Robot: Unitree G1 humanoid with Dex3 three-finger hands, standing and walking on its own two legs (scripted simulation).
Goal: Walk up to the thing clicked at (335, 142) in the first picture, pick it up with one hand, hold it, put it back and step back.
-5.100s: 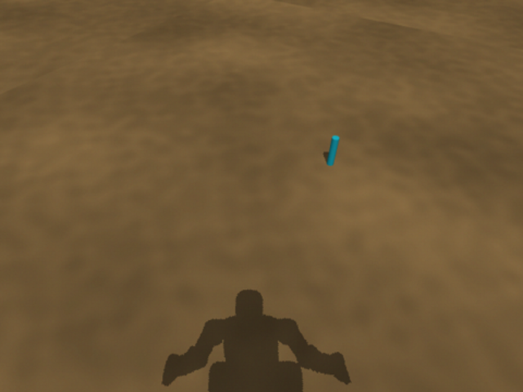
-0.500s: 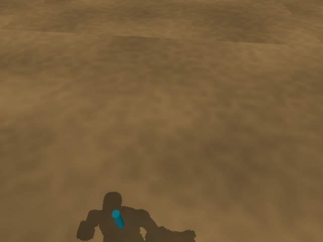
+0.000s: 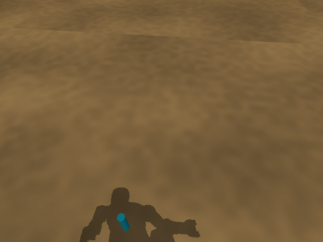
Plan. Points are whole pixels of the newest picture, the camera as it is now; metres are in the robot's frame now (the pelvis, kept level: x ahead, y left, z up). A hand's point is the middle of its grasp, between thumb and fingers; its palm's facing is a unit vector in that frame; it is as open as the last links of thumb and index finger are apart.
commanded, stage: walk up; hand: left
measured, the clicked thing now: (123, 222) +0.37 +0.23 -0.69
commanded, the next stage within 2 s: stand in 1.00 s
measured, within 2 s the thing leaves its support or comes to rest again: neither
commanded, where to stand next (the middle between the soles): +0.09 +0.00 m, yaw +0 degrees
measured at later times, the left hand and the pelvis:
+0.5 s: hand out of the picture +0.10 +0.24 -0.16, palm faces -0.01 -0.95 -0.32, open 7.4 cm; pelvis +0.01 +0.00 +0.00, yaw +0 degrees
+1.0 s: hand out of the picture +0.09 +0.25 -0.16, palm faces -0.01 -0.95 -0.33, open 7.4 cm; pelvis +0.01 +0.00 +0.00, yaw +0 degrees
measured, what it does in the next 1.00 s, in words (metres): stands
